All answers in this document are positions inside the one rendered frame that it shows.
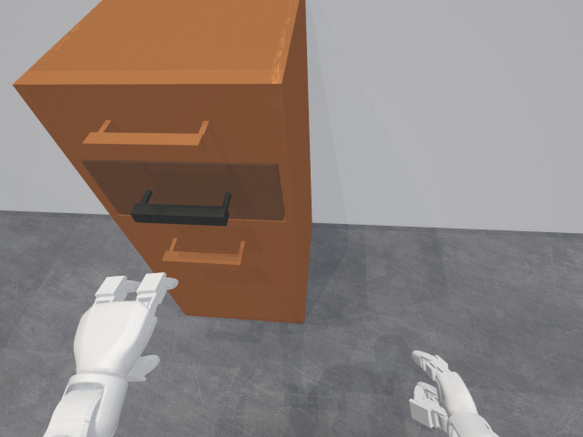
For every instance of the cabinet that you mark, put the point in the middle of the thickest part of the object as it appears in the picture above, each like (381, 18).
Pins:
(232, 70)

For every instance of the handle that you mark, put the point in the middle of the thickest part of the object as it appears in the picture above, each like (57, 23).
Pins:
(197, 260)
(145, 145)
(181, 214)

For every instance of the right robot hand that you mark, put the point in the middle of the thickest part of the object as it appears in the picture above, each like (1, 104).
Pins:
(432, 406)

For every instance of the robot right forearm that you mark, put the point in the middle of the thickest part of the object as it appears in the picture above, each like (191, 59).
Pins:
(468, 424)

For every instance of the robot left forearm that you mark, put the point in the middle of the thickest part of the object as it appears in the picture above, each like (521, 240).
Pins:
(90, 407)

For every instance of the left robot hand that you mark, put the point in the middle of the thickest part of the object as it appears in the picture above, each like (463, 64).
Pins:
(113, 333)

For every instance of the drawer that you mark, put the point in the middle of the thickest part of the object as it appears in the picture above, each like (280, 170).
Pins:
(255, 187)

